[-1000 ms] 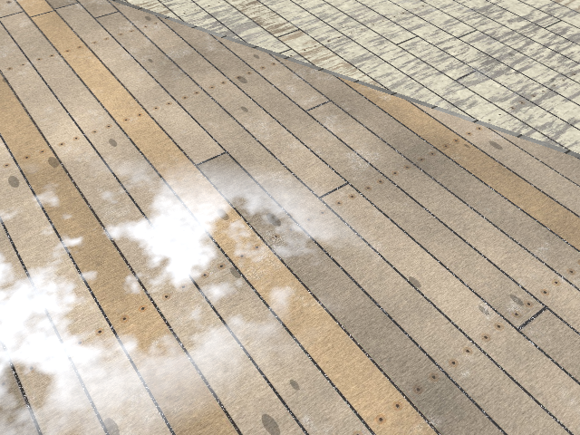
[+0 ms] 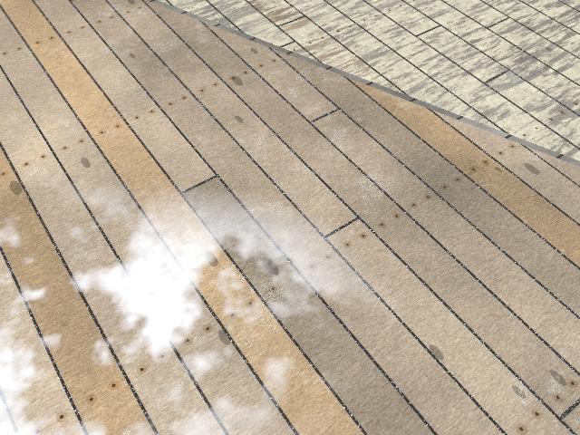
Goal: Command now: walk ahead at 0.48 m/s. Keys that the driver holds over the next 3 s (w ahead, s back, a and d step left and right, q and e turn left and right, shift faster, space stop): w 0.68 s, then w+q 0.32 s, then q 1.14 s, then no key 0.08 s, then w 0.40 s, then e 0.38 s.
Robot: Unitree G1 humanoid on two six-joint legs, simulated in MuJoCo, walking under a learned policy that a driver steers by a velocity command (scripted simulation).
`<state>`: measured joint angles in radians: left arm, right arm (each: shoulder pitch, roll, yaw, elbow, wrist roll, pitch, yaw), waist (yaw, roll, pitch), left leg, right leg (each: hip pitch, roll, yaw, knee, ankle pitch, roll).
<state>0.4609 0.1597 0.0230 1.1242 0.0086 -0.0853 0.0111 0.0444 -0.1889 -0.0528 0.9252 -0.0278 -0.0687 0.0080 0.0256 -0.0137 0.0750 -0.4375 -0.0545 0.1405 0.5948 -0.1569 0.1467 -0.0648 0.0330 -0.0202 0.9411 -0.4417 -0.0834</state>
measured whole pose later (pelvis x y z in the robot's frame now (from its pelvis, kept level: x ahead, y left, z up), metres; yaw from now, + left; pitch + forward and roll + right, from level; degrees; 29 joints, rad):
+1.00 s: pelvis +0.57 -0.02 +0.01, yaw +8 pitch +1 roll -1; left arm 0.43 0.17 0.04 1.06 0.03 -0.11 0.03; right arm 0.05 -0.18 -0.04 0.88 -0.03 -0.04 0.04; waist 0.04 0.02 0.06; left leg -0.54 0.02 0.11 0.60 -0.09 0.12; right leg 0.14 0.05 -0.21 0.22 -0.37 -0.04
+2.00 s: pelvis +0.79 -0.01 +0.03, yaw +43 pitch +0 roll +1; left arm 0.22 0.27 0.03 0.72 0.03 0.01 0.03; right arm 0.19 -0.33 -0.08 0.74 -0.01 0.09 0.04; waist 0.00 0.03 0.09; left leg -0.43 -0.04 -0.04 1.01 -0.43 -0.05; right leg -0.21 -0.04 -0.10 0.42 -0.20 -0.03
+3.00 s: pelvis +0.92 +0.12 +0.03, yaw +45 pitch +1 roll +1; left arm 0.27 0.26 0.04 0.78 0.00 -0.02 -0.02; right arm 0.21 -0.28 -0.03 0.81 -0.04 0.00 -0.01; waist 0.00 0.04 0.09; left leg -0.53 0.01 -0.04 1.06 -0.34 -0.03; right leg -0.25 0.10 0.05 0.38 -0.14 -0.10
